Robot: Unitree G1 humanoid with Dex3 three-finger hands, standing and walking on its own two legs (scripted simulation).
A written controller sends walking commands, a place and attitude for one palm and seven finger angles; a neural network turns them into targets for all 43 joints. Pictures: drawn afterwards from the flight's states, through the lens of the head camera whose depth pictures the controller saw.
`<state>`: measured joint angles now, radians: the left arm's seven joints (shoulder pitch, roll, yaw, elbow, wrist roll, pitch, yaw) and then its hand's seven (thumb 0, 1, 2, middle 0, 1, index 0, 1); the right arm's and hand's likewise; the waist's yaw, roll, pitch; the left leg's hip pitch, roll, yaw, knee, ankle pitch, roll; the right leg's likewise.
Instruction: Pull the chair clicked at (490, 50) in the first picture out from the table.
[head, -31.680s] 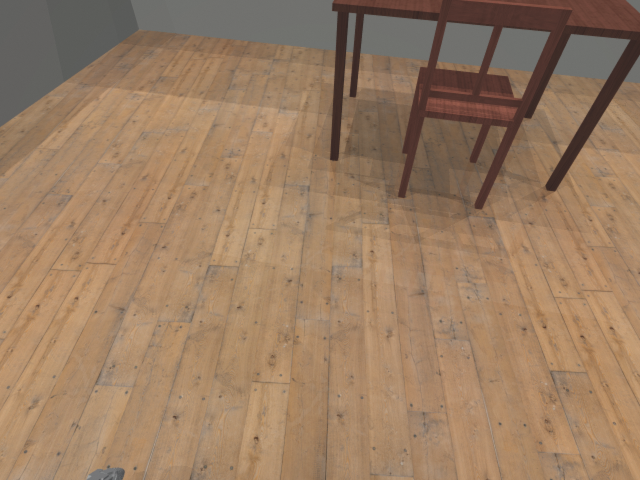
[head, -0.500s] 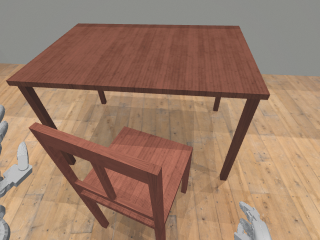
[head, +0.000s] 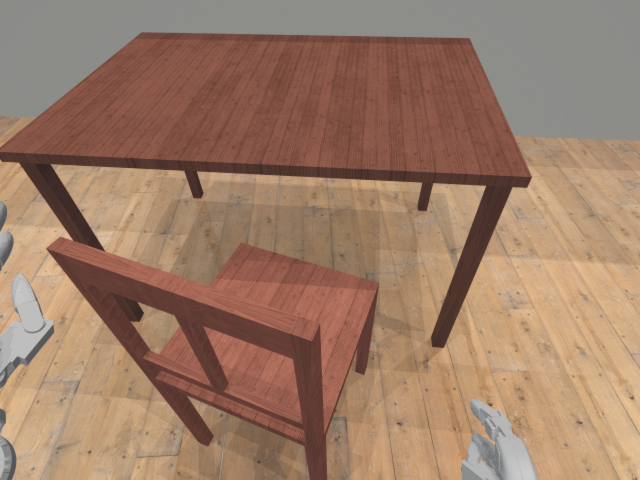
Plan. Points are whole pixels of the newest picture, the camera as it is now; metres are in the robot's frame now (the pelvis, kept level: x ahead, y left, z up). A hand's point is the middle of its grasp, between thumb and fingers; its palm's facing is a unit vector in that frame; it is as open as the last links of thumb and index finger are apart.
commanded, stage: step back with the hand held close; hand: left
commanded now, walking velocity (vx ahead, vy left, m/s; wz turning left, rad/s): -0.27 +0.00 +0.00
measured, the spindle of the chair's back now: (204, 352) +0.32 +0.23 -0.10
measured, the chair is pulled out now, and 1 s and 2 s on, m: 0.22 0.22 0.22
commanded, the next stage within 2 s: stop stepping back and stand still in 1.58 s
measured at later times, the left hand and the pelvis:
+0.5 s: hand (55, 391) +0.14 +0.24 +0.17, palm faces +0.46 -0.75 -0.48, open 7.4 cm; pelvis -0.05 -0.03 -0.01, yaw +0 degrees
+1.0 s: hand (25, 432) +0.11 +0.25 +0.16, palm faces +0.48 -0.76 -0.43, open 7.4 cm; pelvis -0.09 -0.02 -0.01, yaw +1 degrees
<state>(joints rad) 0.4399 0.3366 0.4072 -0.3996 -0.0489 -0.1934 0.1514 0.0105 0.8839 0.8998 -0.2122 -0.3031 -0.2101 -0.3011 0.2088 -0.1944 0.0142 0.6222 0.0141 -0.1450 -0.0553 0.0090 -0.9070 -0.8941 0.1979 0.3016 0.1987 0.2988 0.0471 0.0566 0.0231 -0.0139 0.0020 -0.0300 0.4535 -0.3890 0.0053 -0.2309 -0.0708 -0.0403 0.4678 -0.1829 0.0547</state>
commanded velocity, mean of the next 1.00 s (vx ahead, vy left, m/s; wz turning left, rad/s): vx -0.31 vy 0.00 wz -0.01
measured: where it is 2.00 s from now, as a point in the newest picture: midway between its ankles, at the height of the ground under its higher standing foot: outside the picture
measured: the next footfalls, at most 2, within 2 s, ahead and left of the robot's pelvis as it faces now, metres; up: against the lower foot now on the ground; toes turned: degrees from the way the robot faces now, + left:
right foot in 1.72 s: -0.24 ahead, -0.16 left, +0.00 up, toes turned -3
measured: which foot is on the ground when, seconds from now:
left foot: down 0.00-1.00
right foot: down 0.00-1.00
